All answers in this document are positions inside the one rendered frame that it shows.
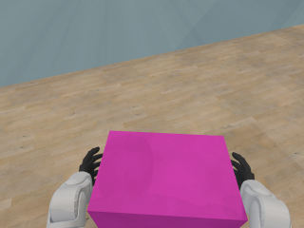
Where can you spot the carton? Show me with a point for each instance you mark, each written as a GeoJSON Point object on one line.
{"type": "Point", "coordinates": [166, 180]}

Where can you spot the right robot forearm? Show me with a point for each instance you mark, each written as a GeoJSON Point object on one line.
{"type": "Point", "coordinates": [263, 207]}

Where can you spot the left robot forearm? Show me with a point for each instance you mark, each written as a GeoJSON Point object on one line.
{"type": "Point", "coordinates": [67, 207]}

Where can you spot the robot left hand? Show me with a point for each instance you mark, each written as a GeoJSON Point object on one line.
{"type": "Point", "coordinates": [88, 164]}

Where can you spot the robot right hand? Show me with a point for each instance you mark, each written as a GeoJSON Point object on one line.
{"type": "Point", "coordinates": [243, 170]}

